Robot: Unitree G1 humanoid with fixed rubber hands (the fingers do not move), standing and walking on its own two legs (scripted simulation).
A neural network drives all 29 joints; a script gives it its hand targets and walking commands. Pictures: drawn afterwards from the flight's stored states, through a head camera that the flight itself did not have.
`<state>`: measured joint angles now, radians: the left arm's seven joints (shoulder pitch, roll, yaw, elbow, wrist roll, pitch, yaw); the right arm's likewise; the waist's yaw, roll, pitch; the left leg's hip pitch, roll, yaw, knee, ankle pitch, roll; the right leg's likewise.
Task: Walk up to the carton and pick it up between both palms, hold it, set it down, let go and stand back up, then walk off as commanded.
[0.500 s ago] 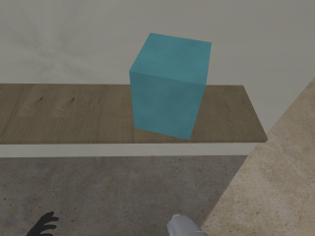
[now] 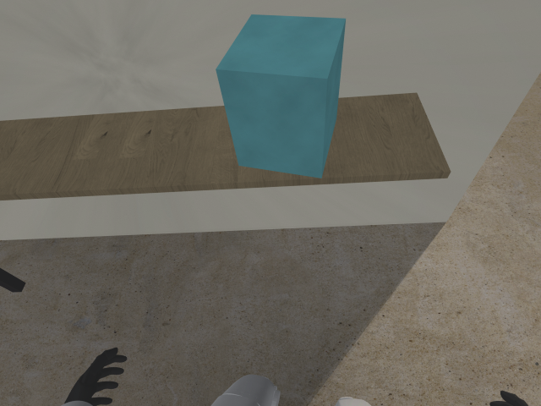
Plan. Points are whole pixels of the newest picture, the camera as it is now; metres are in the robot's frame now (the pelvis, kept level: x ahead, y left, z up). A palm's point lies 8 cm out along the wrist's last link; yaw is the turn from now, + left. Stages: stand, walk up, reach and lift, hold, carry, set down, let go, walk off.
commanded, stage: walk off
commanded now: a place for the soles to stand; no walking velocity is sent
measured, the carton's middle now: (287, 98) +0.71 +0.03 +0.02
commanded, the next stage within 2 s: none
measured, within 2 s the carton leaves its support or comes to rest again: neither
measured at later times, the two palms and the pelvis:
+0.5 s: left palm out of the picture -0.09 +0.33 -0.11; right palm out of the picture -0.03 -0.32 -0.08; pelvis -0.17 -0.01 -0.01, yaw +0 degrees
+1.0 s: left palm out of the picture -0.20 +0.29 -0.10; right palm out of the picture -0.24 -0.35 -0.10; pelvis -0.33 -0.02 -0.01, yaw +3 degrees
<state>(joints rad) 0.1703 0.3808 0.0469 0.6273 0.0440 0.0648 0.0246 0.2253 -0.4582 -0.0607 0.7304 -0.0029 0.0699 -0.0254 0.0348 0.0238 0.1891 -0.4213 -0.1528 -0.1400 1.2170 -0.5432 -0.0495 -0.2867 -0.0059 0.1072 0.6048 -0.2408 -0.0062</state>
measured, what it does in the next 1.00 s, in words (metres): walks backwards: left foot, then right foot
